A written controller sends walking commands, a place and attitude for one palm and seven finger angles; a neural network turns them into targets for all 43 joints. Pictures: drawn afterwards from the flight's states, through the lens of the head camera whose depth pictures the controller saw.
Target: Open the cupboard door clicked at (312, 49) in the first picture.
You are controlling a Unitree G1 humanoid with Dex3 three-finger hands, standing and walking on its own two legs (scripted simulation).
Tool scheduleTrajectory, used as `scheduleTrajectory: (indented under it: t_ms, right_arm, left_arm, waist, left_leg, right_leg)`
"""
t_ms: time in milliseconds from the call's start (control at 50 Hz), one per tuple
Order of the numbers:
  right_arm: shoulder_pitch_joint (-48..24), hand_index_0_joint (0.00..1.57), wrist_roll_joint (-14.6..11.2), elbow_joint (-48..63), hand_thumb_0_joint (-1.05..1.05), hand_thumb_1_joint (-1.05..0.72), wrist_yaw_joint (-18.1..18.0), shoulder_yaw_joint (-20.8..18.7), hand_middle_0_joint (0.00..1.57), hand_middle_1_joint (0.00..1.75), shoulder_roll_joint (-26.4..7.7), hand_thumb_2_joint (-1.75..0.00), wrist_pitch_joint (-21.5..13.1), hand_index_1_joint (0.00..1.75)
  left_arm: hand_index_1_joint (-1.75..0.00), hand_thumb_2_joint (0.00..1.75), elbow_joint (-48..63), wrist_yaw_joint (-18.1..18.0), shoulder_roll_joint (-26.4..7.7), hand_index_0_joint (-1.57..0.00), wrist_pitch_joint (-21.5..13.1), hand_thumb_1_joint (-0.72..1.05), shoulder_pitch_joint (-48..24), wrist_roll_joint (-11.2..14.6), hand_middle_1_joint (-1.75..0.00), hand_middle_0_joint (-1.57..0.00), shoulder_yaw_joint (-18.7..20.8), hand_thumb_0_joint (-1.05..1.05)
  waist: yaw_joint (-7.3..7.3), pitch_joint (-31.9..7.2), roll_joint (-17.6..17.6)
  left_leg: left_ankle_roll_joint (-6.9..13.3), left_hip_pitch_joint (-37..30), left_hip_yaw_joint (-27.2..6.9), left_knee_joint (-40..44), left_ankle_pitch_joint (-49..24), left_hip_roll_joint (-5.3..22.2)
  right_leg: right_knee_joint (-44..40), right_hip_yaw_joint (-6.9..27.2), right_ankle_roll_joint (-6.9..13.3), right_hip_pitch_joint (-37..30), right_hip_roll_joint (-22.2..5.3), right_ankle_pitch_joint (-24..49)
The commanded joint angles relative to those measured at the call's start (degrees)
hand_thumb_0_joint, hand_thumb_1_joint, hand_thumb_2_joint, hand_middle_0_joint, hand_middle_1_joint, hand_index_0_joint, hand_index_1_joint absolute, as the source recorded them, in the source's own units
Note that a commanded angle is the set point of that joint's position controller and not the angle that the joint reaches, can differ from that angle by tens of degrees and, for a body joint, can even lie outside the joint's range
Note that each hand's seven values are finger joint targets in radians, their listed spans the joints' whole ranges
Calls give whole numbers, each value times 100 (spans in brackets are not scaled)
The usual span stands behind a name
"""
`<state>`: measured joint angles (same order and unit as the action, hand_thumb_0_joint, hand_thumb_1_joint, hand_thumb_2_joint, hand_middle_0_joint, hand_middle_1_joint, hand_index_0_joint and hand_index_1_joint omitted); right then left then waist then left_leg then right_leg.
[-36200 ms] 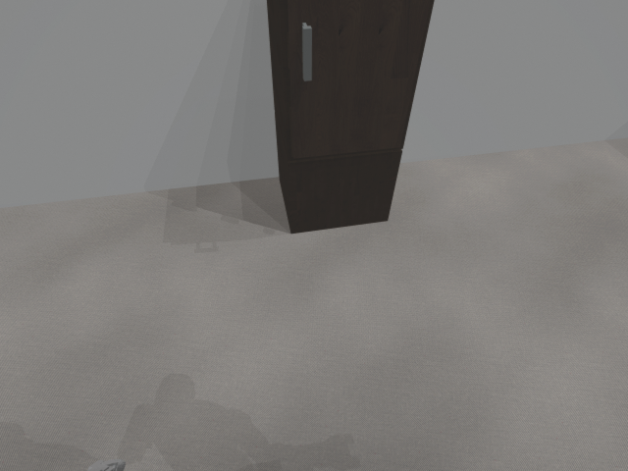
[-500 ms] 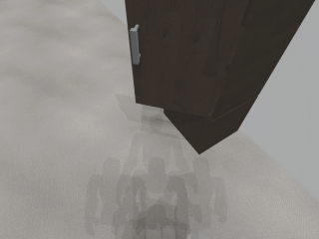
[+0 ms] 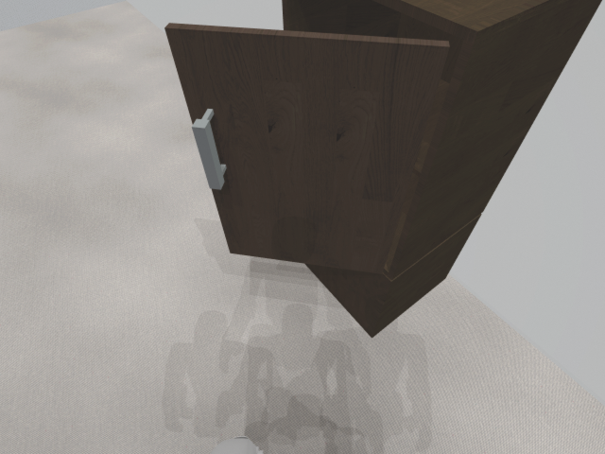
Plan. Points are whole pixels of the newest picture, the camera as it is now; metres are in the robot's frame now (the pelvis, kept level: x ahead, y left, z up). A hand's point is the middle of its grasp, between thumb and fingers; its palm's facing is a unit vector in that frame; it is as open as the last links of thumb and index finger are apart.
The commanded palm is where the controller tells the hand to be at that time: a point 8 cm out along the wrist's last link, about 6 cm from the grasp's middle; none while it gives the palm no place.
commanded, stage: come to a stop and stand still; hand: left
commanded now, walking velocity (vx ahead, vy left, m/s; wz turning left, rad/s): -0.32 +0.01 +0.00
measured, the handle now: (213, 149) +0.61 +0.20 +0.03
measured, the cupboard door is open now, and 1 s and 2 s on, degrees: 43 43 43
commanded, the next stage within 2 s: look again from close up in 0.82 s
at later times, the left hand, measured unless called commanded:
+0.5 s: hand out of the picture +0.06 +0.21 -0.18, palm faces +0.02 -0.96 -0.27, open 7.4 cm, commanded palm none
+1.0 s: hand out of the picture +0.07 +0.22 -0.18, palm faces -0.03 -0.97 -0.26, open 7.4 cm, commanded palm none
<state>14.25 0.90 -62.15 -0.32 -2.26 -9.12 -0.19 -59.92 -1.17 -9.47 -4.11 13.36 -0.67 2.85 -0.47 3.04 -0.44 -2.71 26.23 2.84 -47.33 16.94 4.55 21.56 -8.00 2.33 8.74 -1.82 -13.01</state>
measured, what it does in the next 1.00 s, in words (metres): steps on the spot: left foot, then right foot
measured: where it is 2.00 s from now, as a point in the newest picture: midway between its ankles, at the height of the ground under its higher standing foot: outside the picture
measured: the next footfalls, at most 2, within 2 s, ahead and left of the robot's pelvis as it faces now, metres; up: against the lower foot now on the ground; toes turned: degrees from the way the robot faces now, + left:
left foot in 0.12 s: +0.15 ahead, +0.15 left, +0.00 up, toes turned +4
right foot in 0.48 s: +0.07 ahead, -0.08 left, +0.00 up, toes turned -10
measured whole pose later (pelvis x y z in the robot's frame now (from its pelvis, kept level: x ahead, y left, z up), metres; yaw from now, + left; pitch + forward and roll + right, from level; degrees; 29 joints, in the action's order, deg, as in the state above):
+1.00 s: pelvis +0.01 +0.02 -0.02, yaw -2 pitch -1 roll +0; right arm 13.9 1.1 -56.0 -1.3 -1.9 -11.4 -0.2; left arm -56.6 -2.1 -12.8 -0.6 14.8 -0.8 0.8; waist -0.7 1.7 0.5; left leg 1.4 14.1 2.9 -32.4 17.6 -0.2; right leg 32.0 -1.8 -0.8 11.7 -2.0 -19.5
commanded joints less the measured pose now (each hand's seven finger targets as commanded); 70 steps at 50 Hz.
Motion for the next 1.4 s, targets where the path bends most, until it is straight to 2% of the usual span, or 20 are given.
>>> scheduleTrajectory:
  t_ms: [0,60,100,160,260,360,400,420,440,460,480,540,660,700,760,780,840,980,1160,1380]
  right_arm:
    - [304,20,-36,176,0,-90,-5,36,20,30,-88,-90,9,30]
    - [408,20,-25,162,0,-90,-41,-47,20,30,-472,-90,11,30]
    - [542,20,5,250,0,-90,-116,-168,20,30,-1064,-90,31,30]
    - [368,20,47,394,0,-90,-302,-209,20,30,-1242,-90,88,30]
    - [-239,20,63,730,0,-90,-334,-259,20,30,-1212,-90,122,30]
    - [-399,20,104,771,0,-90,-231,-315,20,30,-1245,-90,143,30]
    - [-424,20,79,759,0,-90,-170,-316,20,30,-1194,-90,186,30]
    - [-448,20,43,774,0,-90,-132,-298,20,30,-996,-90,215,30]
    - [-479,20,-12,848,0,-90,-84,-240,20,30,-614,-90,261,30]
    - [-670,20,-15,994,0,-90,8,-173,20,30,-467,-90,292,30]
    - [-748,20,17,991,0,-90,33,-169,20,30,-509,-90,292,30]
    - [-161,20,36,580,0,-90,53,-155,20,30,-531,-90,213,30]
    - [176,20,-23,280,0,-90,-72,-22,20,30,-452,-90,23,30]
    - [273,20,-20,178,0,-90,-131,-33,20,30,-672,-90,-31,30]
    - [347,20,-18,62,0,-90,-212,-10,20,30,-687,-90,-18,30]
    - [-181,20,-3,723,0,-90,-140,-47,20,30,-1462,-90,-87,30]
    - [169,20,31,923,0,-90,-135,-89,20,30,-741,-90,-171,30]
    - [-74,20,20,1088,0,-90,-128,-156,20,30,-1206,-90,-170,30]
    - [-681,20,40,1146,0,-90,-35,-180,20,30,-1732,-90,-177,30]
    - [-717,20,15,902,0,-90,28,-117,20,30,-1874,-90,-160,30]
  left_arm:
    - [-30,90,84,-70,-714,-20,111,90,212,-42,-30,-20,80,0]
    - [-30,90,44,-122,-779,-20,278,90,267,-6,-30,-20,58,0]
    - [-30,90,98,-200,-433,-20,424,90,711,16,-30,-20,-11,0]
    - [-30,90,188,-161,-465,-20,629,90,654,20,-30,-20,32,0]
    - [-30,90,374,-47,-512,-20,702,90,457,7,-30,-20,175,0]
    - [-30,90,506,30,-361,-20,690,90,509,-29,-30,-20,128,0]
    - [-30,90,343,37,-349,-20,615,90,922,-30,-30,-20,115,0]
    - [-30,90,255,14,-479,-20,585,90,1162,-58,-30,-20,123,0]
    - [-30,90,303,-25,-838,-20,536,90,1083,-113,-30,-20,151,0]
    - [-30,90,484,-35,-1189,-20,524,90,574,-104,-30,-20,136,0]
    - [-30,90,594,-66,-1127,-20,439,90,214,-92,-30,-20,114,0]
    - [-30,90,549,-27,-856,-20,321,90,-246,-66,-30,-20,42,0]
    - [-30,90,86,-67,-935,-20,239,90,341,21,-30,-20,70,0]
    - [-30,90,46,-89,-752,-20,283,90,427,56,-30,-20,46,0]
    - [-30,90,-8,-115,-658,-20,391,90,249,53,-30,-20,8,0]
    - [-30,90,473,-155,-1869,-20,203,90,362,-43,-30,-20,-68,0]
    - [-30,90,584,-189,-1065,-20,172,90,435,-12,-30,-20,8,0]
    - [-30,90,858,-143,-1233,-20,281,90,287,-51,-30,-20,-6,0]
    - [-30,90,923,-28,-1605,-20,328,90,-208,-73,-30,-20,-9,0]
    - [-30,90,640,26,-1750,-20,310,90,-117,-85,-30,-20,-84,0]
  waist:
    - [23,-287,869]
    - [-77,-378,500]
    - [-46,-476,-792]
    - [-107,-706,-1728]
    - [3,-879,-641]
    - [-5,-783,-1086]
    - [179,-762,-788]
    - [263,-615,-303]
    - [233,-293,839]
    - [186,124,1437]
    - [171,218,1288]
    - [-84,439,1128]
    - [106,-326,669]
    - [170,-554,197]
    - [122,-557,-377]
    - [95,193,-276]
    - [13,-1084,39]
    - [82,-520,-7]
    - [62,-103,-126]
    - [61,-218,-15]
  left_leg:
    - [-48,-677,145,1096,-407,-306]
    - [102,-1673,-55,2089,-2393,-60]
    - [787,-1884,-1095,2103,-4616,1184]
    - [1450,-1652,-1663,2583,-5009,1747]
    - [1435,-1469,-1226,2617,-3071,1589]
    - [1196,-991,-1220,2977,-817,1378]
    - [866,-436,-960,2837,209,974]
    - [586,-70,-649,2575,891,525]
    - [222,344,-232,1648,1261,-98]
    - [87,100,-27,882,1086,-371]
    - [152,-258,-275,419,889,-293]
    - [176,-344,-259,270,325,-278]
    - [92,-1206,-113,2400,-614,-374]
    - [247,-1818,-380,2296,-2381,84]
    - [394,-1914,-555,2226,-2839,247]
    - [389,-1499,-683,2200,-1714,-88]
    - [391,-1309,-478,1713,-1464,-133]
    - [607,-1385,-582,1841,-2526,102]
    - [650,-1005,-916,2849,-325,200]
    - [573,-1089,-988,3290,459,211]
  right_leg:
    - [-88,522,499,-27,-1194,3658]
    - [627,414,93,439,-895,2302]
    - [1218,201,-259,801,-251,-650]
    - [3584,706,-306,1189,56,-2508]
    - [4380,942,-384,1686,44,-1795]
    - [2439,547,-286,894,15,-1622]
    - [973,277,-232,-105,158,-782]
    - [234,486,-167,-432,22,-624]
    - [-810,1989,207,-34,-976,-1940]
    - [-1580,2768,587,1079,-1826,-3022]
    - [-1709,2874,675,1663,-1849,-2996]
    - [-1091,1883,524,1145,-1258,-924]
    - [229,1438,368,-371,-1166,2717]
    - [491,1125,100,-119,-799,2440]
    - [457,958,-10,12,-576,1545]
    - [80,1052,28,214,-372,1059]
    - [612,1419,239,-301,-860,1929]
    - [813,997,31,184,-382,1416]
    - [382,983,-93,363,-309,-31]
    - [10,1001,-118,250,-428,-175]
